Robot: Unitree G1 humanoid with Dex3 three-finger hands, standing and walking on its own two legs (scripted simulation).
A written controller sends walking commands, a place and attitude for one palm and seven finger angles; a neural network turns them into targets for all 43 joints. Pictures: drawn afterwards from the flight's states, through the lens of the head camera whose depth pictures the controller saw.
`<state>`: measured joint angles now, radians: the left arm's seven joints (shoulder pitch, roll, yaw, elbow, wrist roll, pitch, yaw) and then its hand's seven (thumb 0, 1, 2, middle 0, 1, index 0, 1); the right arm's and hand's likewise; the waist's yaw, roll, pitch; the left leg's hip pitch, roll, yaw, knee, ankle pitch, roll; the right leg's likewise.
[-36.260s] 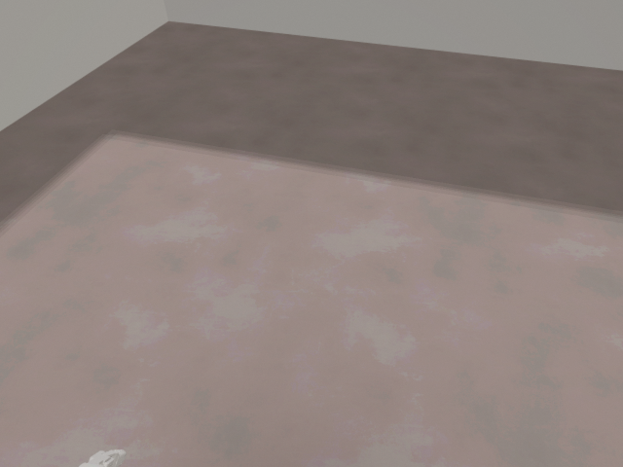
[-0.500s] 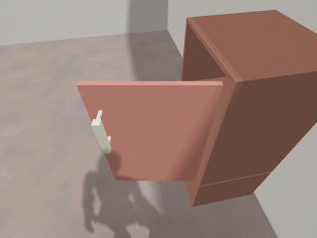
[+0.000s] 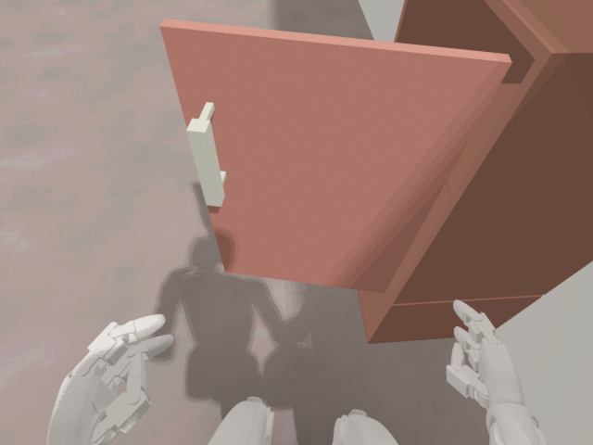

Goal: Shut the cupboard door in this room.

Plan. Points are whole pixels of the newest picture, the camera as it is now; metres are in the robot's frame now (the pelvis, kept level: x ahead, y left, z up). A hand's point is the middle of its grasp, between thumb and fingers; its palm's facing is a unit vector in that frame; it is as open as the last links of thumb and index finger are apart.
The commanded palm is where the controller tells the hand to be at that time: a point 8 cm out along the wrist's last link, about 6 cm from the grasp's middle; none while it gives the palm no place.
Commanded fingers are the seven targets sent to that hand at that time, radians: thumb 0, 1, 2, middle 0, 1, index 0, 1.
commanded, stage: raise the hand and make a fist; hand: left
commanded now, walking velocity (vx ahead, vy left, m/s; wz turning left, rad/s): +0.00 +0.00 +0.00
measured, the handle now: (212, 156) +0.48 +0.19 +0.09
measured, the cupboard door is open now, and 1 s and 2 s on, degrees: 78 78 78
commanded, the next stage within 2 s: bring the fist close to the handle in 1.40 s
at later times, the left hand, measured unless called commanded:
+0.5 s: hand (150, 339) +0.21 +0.19 +0.07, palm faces -0.02 -1.00 -0.03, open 3.5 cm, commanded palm +0.19 +0.26 +0.07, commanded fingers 0.00 0.90 0.90 -1.13 -1.32 -1.13 -1.32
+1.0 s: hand (124, 300) +0.24 +0.22 +0.10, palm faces +0.04 -1.00 -0.06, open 3.1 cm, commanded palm +0.22 +0.27 +0.09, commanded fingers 0.00 0.90 0.90 -1.30 -1.50 -1.30 -1.50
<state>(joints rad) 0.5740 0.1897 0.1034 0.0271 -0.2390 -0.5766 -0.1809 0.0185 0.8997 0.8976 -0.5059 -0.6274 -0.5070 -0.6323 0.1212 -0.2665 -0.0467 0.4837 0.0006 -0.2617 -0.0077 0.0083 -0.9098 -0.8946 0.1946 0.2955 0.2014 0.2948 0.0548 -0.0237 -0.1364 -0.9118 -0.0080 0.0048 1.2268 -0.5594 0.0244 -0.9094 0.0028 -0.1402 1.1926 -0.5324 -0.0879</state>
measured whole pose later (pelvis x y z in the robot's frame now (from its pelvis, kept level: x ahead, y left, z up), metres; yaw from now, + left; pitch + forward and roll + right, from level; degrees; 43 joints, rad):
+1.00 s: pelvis +0.02 +0.03 +0.03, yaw -1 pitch +13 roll -3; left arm 0.41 0.26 0.15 -0.11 -0.27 -0.34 -0.17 0.02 0.90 0.90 -1.29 -1.48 -1.29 -1.49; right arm 0.28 -0.23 0.04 0.47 0.02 -0.16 -0.05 0.01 -0.90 -0.89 0.20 0.30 0.21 0.30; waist 0.01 0.03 -0.14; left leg -0.77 -0.01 0.02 1.07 -0.52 0.07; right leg -0.75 0.01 -0.11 1.00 -0.47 -0.03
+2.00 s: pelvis +0.02 +0.02 +0.03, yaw -1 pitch +13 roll -2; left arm 0.14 0.22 0.15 0.10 -0.25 -0.34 -0.15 0.02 0.90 0.90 -1.30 -1.50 -1.30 -1.50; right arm 0.28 -0.25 0.03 0.53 0.02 -0.16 -0.04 0.01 -0.91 -0.89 0.20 0.30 0.21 0.30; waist -0.01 0.03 -0.14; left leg -0.77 -0.01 0.03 1.06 -0.51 0.05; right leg -0.77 0.01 -0.11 1.01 -0.47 -0.05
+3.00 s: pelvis +0.01 +0.02 +0.04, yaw -2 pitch +14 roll -1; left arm -0.24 0.20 0.13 0.50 -0.18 -0.43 -0.10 0.01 0.90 0.90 -1.30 -1.50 -1.30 -1.50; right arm 0.26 -0.26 0.01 0.61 0.02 -0.08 -0.03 0.01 -0.91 -0.89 0.20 0.30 0.21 0.30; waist -0.03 0.02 -0.12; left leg -0.77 -0.01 0.04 1.02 -0.48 0.05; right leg -0.79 0.01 -0.09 0.99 -0.44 -0.05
